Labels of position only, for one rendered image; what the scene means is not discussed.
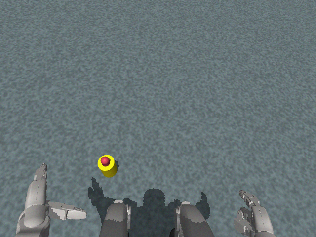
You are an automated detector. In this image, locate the bottle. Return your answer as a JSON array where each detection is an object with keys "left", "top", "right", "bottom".
[{"left": 98, "top": 155, "right": 117, "bottom": 178}]

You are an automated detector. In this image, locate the right robot hand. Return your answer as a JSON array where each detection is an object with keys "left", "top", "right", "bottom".
[{"left": 234, "top": 190, "right": 274, "bottom": 237}]

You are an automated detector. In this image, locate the left robot arm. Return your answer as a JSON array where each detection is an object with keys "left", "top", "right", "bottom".
[{"left": 15, "top": 205, "right": 51, "bottom": 237}]

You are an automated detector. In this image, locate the left robot hand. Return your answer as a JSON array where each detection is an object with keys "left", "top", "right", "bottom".
[{"left": 25, "top": 163, "right": 87, "bottom": 220}]

